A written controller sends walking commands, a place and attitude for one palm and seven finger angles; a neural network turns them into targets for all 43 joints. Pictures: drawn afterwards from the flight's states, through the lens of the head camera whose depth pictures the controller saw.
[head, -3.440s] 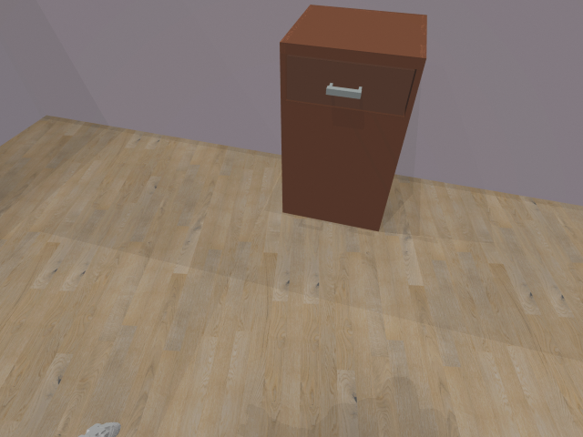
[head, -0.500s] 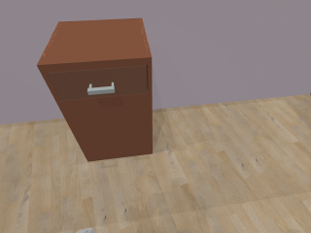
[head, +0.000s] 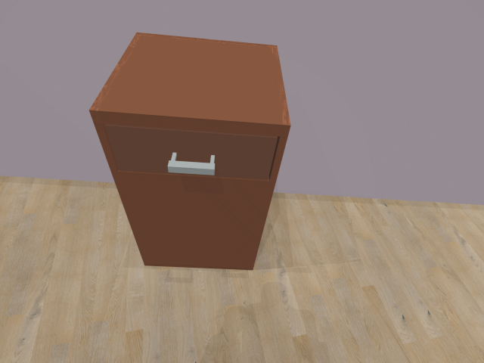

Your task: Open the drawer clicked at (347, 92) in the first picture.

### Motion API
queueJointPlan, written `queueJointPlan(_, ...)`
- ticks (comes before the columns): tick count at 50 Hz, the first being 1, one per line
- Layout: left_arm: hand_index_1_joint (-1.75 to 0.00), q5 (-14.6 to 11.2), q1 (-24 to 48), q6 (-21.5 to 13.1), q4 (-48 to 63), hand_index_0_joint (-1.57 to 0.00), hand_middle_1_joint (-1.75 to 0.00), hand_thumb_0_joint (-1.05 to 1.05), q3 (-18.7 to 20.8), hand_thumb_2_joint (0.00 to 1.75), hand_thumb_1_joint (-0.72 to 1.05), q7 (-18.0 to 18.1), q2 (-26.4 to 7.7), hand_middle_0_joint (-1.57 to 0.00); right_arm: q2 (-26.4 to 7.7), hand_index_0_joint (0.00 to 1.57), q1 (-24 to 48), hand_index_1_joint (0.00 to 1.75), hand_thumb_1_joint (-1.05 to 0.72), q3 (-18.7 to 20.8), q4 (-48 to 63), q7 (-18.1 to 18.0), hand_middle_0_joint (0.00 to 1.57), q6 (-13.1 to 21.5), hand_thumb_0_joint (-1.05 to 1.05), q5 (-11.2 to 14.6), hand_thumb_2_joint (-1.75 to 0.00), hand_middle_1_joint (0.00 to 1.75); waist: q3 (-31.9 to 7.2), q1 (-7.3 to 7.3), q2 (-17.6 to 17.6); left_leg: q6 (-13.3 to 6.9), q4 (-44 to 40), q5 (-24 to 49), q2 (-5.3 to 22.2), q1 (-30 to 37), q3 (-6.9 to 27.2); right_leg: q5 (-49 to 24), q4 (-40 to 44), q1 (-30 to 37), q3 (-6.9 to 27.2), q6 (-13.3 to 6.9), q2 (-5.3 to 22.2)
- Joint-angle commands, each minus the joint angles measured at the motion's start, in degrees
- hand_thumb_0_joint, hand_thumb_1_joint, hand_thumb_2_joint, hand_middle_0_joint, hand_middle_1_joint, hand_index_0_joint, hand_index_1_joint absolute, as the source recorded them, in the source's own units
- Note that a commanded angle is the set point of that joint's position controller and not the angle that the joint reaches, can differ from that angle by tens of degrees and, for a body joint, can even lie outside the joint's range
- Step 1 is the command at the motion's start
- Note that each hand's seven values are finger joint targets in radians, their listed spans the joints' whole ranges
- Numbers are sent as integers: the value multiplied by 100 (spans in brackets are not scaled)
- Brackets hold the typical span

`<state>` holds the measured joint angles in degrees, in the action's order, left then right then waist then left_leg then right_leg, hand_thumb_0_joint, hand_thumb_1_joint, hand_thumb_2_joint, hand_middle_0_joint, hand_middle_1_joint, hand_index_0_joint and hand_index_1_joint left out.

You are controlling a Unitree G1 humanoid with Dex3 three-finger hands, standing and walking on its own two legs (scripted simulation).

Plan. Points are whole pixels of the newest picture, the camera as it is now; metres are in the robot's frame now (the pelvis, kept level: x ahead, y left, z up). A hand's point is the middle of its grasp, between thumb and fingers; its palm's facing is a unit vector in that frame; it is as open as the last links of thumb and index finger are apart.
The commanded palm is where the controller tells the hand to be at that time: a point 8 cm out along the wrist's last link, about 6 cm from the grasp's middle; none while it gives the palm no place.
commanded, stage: come to a stop and stand still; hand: left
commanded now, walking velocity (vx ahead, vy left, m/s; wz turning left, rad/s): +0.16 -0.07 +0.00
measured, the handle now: (192, 162) +0.59 +0.16 -0.08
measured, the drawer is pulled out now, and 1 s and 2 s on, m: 0.00 0.00 0.00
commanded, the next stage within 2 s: look again from close up in 1.50 s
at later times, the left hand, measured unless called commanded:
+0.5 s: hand out of the picture +0.14 +0.14 -0.16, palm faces +0.09 -0.97 -0.24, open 7.3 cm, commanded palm none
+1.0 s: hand out of the picture +0.01 +0.16 -0.17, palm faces +0.04 -0.98 -0.19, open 7.4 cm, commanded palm none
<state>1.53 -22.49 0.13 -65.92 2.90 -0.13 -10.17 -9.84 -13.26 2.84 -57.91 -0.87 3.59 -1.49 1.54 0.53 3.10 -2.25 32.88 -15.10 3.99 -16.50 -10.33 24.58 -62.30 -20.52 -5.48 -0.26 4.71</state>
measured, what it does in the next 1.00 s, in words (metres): steps on the spot: right foot, then left foot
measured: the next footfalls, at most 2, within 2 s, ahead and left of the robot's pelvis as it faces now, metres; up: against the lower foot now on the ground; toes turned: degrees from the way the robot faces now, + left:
right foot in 0.28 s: +0.19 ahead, -0.15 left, +0.00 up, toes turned -6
left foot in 0.66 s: +0.04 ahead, +0.10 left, +0.00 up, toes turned +5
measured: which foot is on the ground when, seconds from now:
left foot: down 0.00-0.30, up 0.32-0.64, down 0.66-1.00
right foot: up 0.00-0.26, down 0.28-0.66, up 0.68-1.00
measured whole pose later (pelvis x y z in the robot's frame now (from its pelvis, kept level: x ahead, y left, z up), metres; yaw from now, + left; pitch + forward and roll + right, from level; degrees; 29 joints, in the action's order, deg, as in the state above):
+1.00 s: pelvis +0.03 -0.02 +0.01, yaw +1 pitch +1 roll +1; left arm 1.0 -18.1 2.6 -64.3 2.5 0.5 -10.1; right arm -5.3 -20.2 0.8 -62.6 -2.7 0.7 -1.5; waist 0.5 -1.5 1.9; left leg -0.7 20.3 -13.4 -0.1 -7.7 -4.2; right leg 21.7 -38.7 -16.9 -1.8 1.3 2.1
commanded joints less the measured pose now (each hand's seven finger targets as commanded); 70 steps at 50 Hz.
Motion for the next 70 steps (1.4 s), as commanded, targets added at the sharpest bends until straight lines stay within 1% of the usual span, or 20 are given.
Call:
queueJointPlan(1, -30, -14, 27, -158, 394, -20, -30, 0, 2, 90, 90, -41, -79, -20, -608, 20, -743, 30, -90, 7, -148, -94, 20, 89, 0, 35, -90, 30, -32, -76, -1030, -541, -1877, 2380, 1343, 876, 1058, -676, -41, -898, 308, 113, 248)
queueJointPlan(8, -30, -55, 499, -27, 564, -20, -30, 0, -54, 90, 90, 76, 99, -20, -421, 20, -730, 30, -90, -21, -325, -124, 20, -37, 0, 24, -90, 30, 239, -62, -861, -631, -1681, 3096, 1190, 550, 708, -1066, 1956, -193, 173, 182, 105)
queueJointPlan(12, -30, -40, 158, -45, 435, -20, -30, 0, -7, 90, 90, 159, -145, -20, -334, 20, -621, 30, -90, 11, -472, -139, 20, -198, 0, 65, -90, 30, 184, 160, -655, -180, -900, 1792, 818, 302, 556, -2246, 3649, 957, 89, 202, 40)
queueJointPlan(15, -30, -28, 324, -87, 606, -20, -30, 0, 85, 90, 90, 223, -925, -20, 44, 20, -1195, 30, -90, 38, -484, -72, 20, -360, 0, 158, -90, 30, -149, -96, 536, 276, 186, -1040, -107, -91, 283, -5191, 3818, 1235, 1316, -578, 1536)
queueJointPlan(18, -30, -36, 560, -37, 684, -20, -30, 0, 138, 90, 90, 307, -814, -20, -58, 20, -977, 30, -90, 117, -427, -104, 20, -585, 0, 138, -90, 30, -357, 48, 1301, 287, 2264, -1896, -163, -166, 773, -4893, 4275, 835, 1562, -1109, 1709)
queueJointPlan(23, -30, 28, 1080, 59, 1056, -20, -30, 0, 270, 90, 90, 369, -870, -20, -99, 20, -703, 30, -90, 156, -226, -29, 20, -669, 0, 114, -90, 30, -499, 23, 378, 383, 2592, -1467, -199, -484, 1003, -3631, 4355, 835, 1188, -1062, 1579)
queueJointPlan(28, -30, 87, 1179, 119, 1141, -20, -30, 0, 294, 90, 90, 313, -949, -20, -84, 20, -805, 30, -90, 115, -89, 27, 20, -592, 0, 84, -90, 30, -560, 15, 675, 312, 1051, -1186, -255, 28, 789, -1105, 4766, 605, 1345, -875, 1319)
queueJointPlan(31, -30, 19, 1370, 194, 1121, -20, -30, 0, 238, 90, 90, 254, -856, -20, -103, 20, -1481, 30, -90, 52, -303, 18, 20, -515, 0, 66, -90, 30, -441, -310, 551, 213, -739, -408, -428, 1298, 560, 393, 4648, -371, 1027, -291, 782)
queueJointPlan(32, -30, -33, 1294, 214, 1137, -20, -30, 0, 173, 90, 90, 224, -583, -20, -336, 20, -1527, 30, -90, 69, -295, -1, 20, -464, 0, 21, -90, 30, -319, -314, -413, 77, -1520, -1015, 16, 1181, 1298, 652, 3971, -658, 743, -64, 360)
queueJointPlan(33, -30, -92, 1227, 224, 1194, -20, -30, 0, 93, 90, 90, 182, -224, -20, -708, 20, -1249, 30, -90, 124, -130, -13, 20, -409, 0, -43, -90, 30, 124, -257, -1901, -175, -2570, -2278, 1116, 375, 2804, 269, 2719, -905, 197, 153, -209)
queueJointPlan(34, -30, -68, 1342, 226, 1188, -20, -30, 0, 81, 90, 90, 172, -210, -20, -908, 20, -602, 30, -90, 101, 122, -57, 20, -413, 0, -56, -90, 30, 680, -148, -2039, -439, -3097, -2728, 1574, -729, 3277, -74, 2051, -757, 438, 105, -264)
queueJointPlan(36, -30, 34, 1082, 242, 938, -20, -30, 0, 138, 90, 90, 86, -316, -20, -746, 20, 48, 30, -90, 20, 187, -106, 20, -349, 0, -59, -90, 30, 723, 129, -1530, -395, -3017, -2237, 1179, -1048, 2575, -619, 1156, -361, 751, 90, -278)
queueJointPlan(39, -30, 33, 649, 124, 693, -20, -30, 0, 113, 90, 90, 10, -270, -20, -639, 20, -317, 30, -90, -25, 81, -157, 20, -232, 0, -2, -90, 30, 617, 77, -919, -400, -2620, -1128, 895, 143, 1958, -861, 671, -1031, 638, 138, -356)
queueJointPlan(45, -30, -26, 934, 60, 740, -20, -30, 0, -5, 90, 90, 26, -196, -20, -574, 20, -1202, 30, -90, -22, -319, -235, 20, -193, 0, -15, -90, 30, 365, -339, -1076, -706, -2115, 1162, 1194, 1469, 1988, -299, 1787, -981, 493, 203, -178)
queueJointPlan(49, -30, -88, 713, 30, 582, -20, -30, 0, -66, 90, 90, 58, -40, -20, -617, 20, -1128, 30, -90, -12, -458, -235, 20, -234, 0, -6, -90, 30, -10, -244, -1066, -683, -1510, 2522, 1054, 1362, 1773, -298, 3076, 111, 300, 125, -313)
queueJointPlan(51, -30, -88, 232, -35, 345, -20, -30, 0, -61, 90, 90, 93, -70, -20, -521, 20, -1037, 30, -90, -22, -516, -227, 20, -229, 0, 57, -90, 30, -263, -32, -795, -345, -1064, 2103, 739, 924, 1483, -1661, 4192, 1120, 314, 104, -253)
queueJointPlan(53, -30, -94, 78, -105, 201, -20, -30, 0, -54, 90, 90, 179, -394, -20, -106, 20, -988, 30, -90, -120, -523, -171, 20, -219, 0, 139, -90, 30, -314, -62, 175, 108, -766, 478, 155, 5, 940, -2683, 4308, 1976, 1157, -165, 567)
queueJointPlan(56, -30, -117, 253, -158, 137, -20, -30, 0, -84, 90, 90, 205, -362, -20, 35, 20, -994, 30, -90, -170, -665, -164, 20, -310, 0, 61, -90, 30, 60, -134, 913, 228, -721, 73, 8, 375, 750, -2745, 4481, 1221, 1175, -444, 635)
queueJointPlan(63, -30, -153, 191, -124, 76, -20, -30, 0, -141, 90, 90, 270, -203, -20, 8, 20, -1001, 30, -90, -231, -885, -218, 20, -323, 0, 79, -90, 30, 182, -73, -342, 251, -1037, 1241, 232, 733, 882, -3424, 4209, 1349, 766, -223, 215)
queueJointPlan(70, -30, -138, 253, -109, 88, -20, -30, 0, -132, 90, 90, 280, -270, -20, -47, 20, -880, 30, -90, -225, -807, -231, 20, -398, 0, 76, -90, 30, 252, -107, -202, 286, -1055, 773, 193, 794, 839, -2935, 4507, 1263, 876, -142, 222)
